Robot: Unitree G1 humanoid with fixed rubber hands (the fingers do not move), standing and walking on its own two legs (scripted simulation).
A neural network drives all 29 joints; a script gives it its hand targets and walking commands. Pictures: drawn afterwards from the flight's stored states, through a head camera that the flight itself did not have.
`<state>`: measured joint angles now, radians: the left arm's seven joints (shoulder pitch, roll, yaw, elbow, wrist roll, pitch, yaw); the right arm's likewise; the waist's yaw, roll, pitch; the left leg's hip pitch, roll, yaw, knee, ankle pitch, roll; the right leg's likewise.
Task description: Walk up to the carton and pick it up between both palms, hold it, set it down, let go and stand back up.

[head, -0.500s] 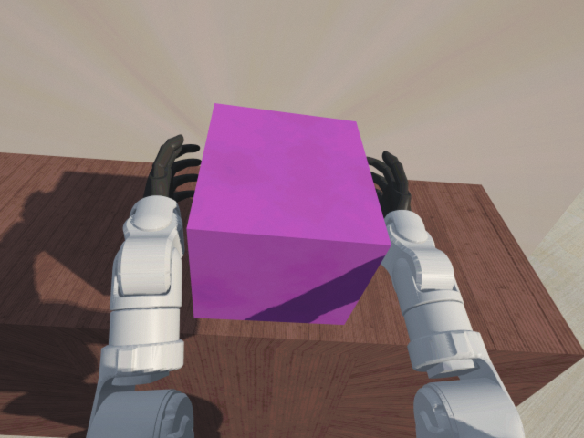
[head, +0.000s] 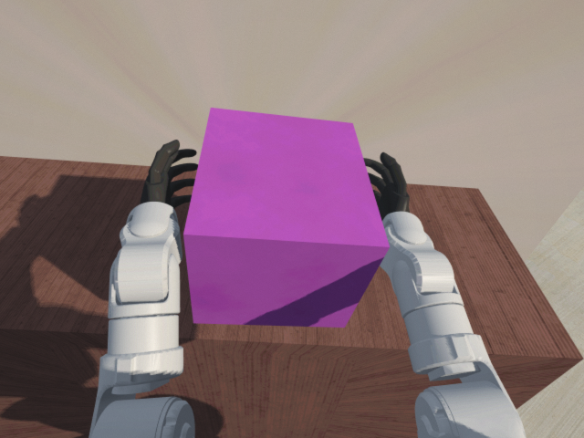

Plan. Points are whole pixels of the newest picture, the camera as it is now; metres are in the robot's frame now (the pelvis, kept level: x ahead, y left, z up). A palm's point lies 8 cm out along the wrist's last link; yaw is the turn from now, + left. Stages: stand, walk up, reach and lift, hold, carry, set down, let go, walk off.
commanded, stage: hold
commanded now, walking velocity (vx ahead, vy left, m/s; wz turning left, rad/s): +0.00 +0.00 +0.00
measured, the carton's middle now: (277, 217) +0.38 +0.00 +0.14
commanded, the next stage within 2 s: none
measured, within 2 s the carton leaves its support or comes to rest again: neither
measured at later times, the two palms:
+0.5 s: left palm (158, 203) +0.35 +0.15 +0.19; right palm (388, 213) +0.35 -0.15 +0.17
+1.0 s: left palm (161, 206) +0.35 +0.15 +0.18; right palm (389, 214) +0.35 -0.15 +0.17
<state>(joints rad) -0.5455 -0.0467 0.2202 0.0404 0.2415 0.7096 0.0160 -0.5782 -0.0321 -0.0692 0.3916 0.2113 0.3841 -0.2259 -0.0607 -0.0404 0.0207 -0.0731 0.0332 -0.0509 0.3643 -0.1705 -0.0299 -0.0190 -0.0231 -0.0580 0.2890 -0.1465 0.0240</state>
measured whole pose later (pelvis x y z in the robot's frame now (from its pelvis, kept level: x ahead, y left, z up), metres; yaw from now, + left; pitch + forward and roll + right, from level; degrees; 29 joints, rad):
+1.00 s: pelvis +0.01 +0.00 +0.00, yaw +0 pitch -7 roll -1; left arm -0.50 -0.04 0.20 -0.01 0.23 0.71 0.02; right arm -0.55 -0.04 -0.04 0.34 0.23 0.39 -0.24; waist -0.07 -0.04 0.03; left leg -0.08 0.04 -0.05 0.37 -0.18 -0.03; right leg -0.01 -0.02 -0.06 0.27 -0.14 0.03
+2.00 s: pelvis +0.01 +0.00 +0.00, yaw +0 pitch -7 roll -1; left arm -0.49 -0.04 0.19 -0.02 0.23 0.71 0.03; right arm -0.54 -0.04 -0.03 0.34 0.24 0.38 -0.24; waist -0.07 -0.04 0.02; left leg -0.07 0.04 -0.05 0.38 -0.19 -0.03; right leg 0.00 -0.02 -0.06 0.27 -0.15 0.03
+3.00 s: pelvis +0.02 -0.02 +0.00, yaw +1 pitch -5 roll -1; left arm -0.47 -0.11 0.21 0.20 0.29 0.38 0.05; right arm -0.50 0.00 -0.15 0.62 0.03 -0.01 -0.12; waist -0.01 -0.04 0.06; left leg -0.07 0.06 -0.07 0.32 -0.16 -0.06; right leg -0.02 0.00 -0.08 0.26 -0.15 0.00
